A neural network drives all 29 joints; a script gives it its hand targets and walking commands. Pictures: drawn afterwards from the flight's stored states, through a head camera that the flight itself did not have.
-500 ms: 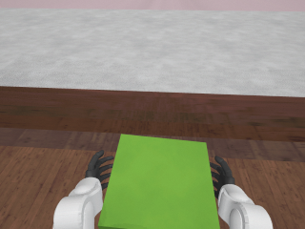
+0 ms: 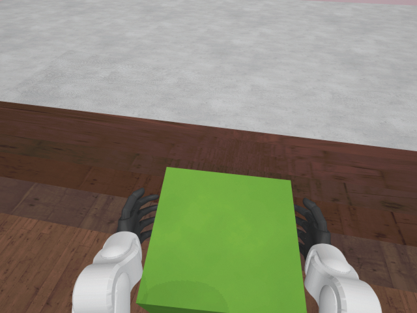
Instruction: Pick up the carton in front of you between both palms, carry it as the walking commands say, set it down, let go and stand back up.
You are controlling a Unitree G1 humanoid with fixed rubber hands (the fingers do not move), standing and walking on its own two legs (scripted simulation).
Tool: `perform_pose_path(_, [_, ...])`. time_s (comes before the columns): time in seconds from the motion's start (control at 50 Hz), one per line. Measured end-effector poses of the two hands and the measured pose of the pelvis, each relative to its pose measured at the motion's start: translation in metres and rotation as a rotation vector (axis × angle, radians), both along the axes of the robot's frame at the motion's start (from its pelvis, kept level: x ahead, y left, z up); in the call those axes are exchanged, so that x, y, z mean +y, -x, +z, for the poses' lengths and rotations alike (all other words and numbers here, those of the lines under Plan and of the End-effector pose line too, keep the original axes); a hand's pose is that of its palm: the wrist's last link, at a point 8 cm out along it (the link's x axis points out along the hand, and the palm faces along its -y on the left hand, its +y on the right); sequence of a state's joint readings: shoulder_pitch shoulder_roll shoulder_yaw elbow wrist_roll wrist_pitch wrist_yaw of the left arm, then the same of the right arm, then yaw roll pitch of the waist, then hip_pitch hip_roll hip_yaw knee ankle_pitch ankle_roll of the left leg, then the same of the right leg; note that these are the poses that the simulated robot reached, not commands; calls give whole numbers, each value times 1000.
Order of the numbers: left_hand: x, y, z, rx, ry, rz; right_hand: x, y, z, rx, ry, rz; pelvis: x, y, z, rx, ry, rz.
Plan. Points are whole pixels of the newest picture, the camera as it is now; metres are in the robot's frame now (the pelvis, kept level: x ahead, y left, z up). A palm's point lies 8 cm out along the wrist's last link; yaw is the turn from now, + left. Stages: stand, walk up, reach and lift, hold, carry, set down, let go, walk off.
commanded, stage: carry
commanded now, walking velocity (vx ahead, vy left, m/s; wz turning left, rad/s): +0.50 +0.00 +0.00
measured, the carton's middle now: (217, 255) +0.24 +0.01 +0.02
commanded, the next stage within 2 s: none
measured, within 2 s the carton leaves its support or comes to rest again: neither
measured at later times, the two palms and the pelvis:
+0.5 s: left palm (181, 91) +0.70 +0.15 +0.09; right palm (287, 99) +0.69 -0.17 +0.08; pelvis +0.36 -0.01 -0.02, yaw +0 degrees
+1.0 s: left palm (206, 60) +1.10 +0.10 +0.01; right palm (280, 65) +1.08 -0.21 +0.01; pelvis +0.77 -0.03 -0.12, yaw -2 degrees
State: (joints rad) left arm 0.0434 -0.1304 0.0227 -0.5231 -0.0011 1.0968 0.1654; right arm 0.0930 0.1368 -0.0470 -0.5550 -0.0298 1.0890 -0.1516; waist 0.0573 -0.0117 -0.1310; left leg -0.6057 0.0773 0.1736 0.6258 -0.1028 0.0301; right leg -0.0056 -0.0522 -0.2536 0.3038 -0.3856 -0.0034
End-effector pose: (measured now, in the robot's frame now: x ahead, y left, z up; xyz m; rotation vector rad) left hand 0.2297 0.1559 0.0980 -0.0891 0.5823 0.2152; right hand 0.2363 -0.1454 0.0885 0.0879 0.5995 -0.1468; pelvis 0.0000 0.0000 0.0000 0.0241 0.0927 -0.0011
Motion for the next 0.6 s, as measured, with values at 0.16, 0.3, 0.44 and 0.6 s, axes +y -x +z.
perform_pose_path(0.16, [-1, -169, -31, 24, 18, -85, -4, -139, -19, 22, 31, -120, 20, -117, -25, -30, 4, -30])
perform_pose_path(0.3, [-8, -291, -14, 39, 34, -46, -11, -253, -5, 33, -34, -159, 20, -203, -2, 1, 33, -23])
perform_pose_path(0.44, [-7, -413, -5, -22, 15, 26, -15, -394, 1, -19, -19, -123, 0, -308, -7, 14, 23, -1])
perform_pose_path(0.6, [-19, -528, -28, 17, 25, 89, -29, -541, -36, 25, 14, -67, -33, -431, -26, 11, 23, -2])
